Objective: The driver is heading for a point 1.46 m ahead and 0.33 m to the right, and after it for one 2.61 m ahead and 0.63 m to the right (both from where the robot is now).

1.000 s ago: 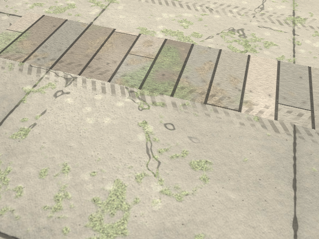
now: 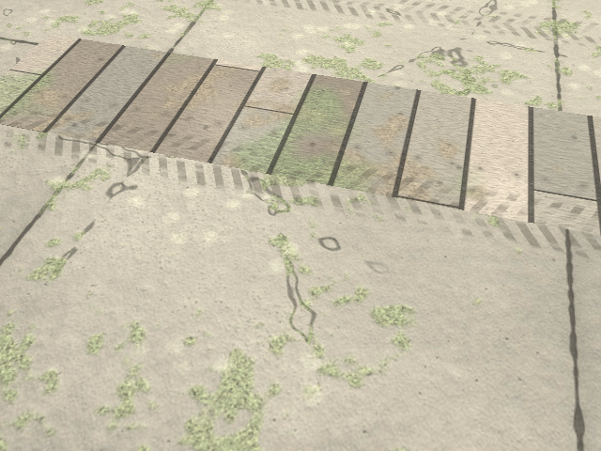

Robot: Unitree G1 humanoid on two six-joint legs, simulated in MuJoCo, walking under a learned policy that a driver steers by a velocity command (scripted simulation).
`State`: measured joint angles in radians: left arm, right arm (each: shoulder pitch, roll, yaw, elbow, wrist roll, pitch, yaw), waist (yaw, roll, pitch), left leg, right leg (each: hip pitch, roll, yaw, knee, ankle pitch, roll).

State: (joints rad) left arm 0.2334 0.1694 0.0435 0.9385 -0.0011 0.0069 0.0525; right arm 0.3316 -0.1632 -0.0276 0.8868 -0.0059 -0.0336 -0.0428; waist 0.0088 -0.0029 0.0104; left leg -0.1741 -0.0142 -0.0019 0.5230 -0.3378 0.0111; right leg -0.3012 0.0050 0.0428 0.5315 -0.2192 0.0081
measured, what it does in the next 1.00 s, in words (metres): stands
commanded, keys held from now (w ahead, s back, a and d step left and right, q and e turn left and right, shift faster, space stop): no key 0.86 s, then w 0.14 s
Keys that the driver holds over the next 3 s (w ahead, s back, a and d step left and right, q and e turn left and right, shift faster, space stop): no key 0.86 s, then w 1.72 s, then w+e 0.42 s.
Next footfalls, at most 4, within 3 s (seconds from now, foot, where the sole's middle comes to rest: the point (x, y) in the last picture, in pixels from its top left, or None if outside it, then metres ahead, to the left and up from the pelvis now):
1.64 left None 0.50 0.11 -0.77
2.18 right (370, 339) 0.81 -0.14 -0.77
2.74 left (278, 243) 1.12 0.11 -0.77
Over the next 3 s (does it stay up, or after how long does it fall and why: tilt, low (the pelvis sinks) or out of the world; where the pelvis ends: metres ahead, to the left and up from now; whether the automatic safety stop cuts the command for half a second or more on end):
stays up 1.08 0.01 0.01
